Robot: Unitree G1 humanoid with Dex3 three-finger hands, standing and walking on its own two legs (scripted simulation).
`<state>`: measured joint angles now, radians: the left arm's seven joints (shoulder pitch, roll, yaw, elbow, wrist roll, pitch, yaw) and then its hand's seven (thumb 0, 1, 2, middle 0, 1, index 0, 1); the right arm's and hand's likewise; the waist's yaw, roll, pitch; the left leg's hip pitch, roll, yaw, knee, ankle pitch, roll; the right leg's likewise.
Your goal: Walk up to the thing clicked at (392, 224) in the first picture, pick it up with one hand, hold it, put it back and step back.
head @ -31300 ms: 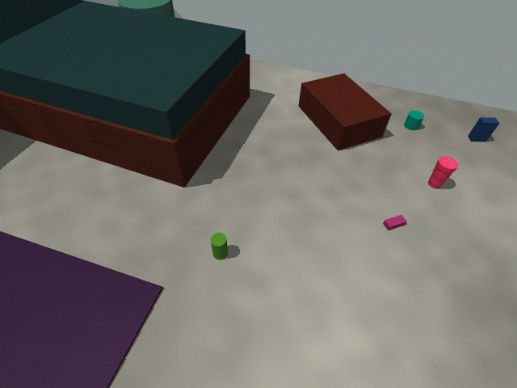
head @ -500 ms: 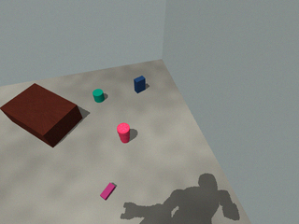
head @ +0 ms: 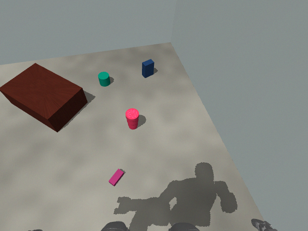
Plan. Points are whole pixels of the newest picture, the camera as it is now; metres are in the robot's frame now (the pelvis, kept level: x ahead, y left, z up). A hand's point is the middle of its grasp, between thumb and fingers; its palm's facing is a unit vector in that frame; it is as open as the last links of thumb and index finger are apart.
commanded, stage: walk up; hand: left
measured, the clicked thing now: (116, 177) +0.45 +0.20 -0.75
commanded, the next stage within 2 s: stand in 1.44 s
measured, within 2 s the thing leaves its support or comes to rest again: neither
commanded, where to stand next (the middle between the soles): +0.06 -0.03 m, yaw +0 degrees
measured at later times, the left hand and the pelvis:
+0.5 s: hand out of the picture +0.06 +0.23 -0.15, palm faces +0.00 -0.95 -0.31, open 7.3 cm; pelvis -0.02 -0.03 +0.01, yaw +0 degrees
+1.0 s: hand out of the picture +0.07 +0.22 -0.13, palm faces +0.02 -0.94 -0.33, open 7.3 cm; pelvis -0.01 -0.03 +0.02, yaw +1 degrees
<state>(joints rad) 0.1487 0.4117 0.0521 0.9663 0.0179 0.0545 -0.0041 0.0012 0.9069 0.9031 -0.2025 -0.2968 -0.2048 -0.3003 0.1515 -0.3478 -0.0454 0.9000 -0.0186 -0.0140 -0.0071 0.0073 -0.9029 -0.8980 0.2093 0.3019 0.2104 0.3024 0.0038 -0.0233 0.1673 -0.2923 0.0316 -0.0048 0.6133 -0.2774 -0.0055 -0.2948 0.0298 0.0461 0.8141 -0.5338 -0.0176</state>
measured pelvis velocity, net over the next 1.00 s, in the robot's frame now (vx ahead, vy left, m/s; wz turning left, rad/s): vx -0.01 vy -0.03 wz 0.01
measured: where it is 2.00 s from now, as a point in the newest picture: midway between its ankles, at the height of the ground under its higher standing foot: outside the picture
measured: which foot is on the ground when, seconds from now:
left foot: down 0.00-0.08, up 0.10-0.28, down 0.30-1.00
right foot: up 0.00-0.04, down 0.06-1.00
